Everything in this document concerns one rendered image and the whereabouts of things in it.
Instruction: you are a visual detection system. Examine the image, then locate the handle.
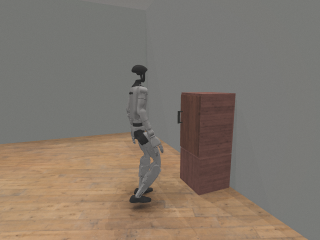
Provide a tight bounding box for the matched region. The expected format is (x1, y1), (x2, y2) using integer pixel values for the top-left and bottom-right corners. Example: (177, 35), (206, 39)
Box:
(177, 111), (183, 124)

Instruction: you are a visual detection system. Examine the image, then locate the robot right forearm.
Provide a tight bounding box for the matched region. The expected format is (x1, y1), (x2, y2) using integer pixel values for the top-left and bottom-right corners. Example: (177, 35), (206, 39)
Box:
(139, 109), (155, 139)

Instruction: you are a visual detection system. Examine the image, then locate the robot left forearm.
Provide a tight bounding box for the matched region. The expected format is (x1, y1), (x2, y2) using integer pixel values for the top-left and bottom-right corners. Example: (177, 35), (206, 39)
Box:
(127, 112), (135, 127)

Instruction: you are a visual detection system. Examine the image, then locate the left robot upper arm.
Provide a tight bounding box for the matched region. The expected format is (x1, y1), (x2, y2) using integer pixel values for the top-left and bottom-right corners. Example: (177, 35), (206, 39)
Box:
(126, 96), (130, 113)

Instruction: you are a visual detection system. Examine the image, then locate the right robot hand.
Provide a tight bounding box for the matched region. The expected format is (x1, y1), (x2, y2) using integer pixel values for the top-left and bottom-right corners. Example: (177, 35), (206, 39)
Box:
(150, 136), (164, 156)

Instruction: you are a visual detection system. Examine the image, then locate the robot right thigh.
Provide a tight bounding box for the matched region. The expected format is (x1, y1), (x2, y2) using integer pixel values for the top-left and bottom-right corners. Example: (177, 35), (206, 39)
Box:
(136, 131), (161, 170)

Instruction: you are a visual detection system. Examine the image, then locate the cupboard door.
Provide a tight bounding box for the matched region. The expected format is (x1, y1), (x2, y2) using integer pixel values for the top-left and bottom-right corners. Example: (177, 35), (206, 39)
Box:
(180, 94), (201, 156)

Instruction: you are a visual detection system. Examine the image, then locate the right robot upper arm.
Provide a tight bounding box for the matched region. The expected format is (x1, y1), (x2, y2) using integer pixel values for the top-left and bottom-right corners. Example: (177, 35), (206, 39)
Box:
(137, 86), (148, 117)

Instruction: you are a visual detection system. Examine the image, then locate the right robot shin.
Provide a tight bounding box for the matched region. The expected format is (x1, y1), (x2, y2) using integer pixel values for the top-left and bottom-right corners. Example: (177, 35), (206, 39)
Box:
(135, 164), (161, 198)

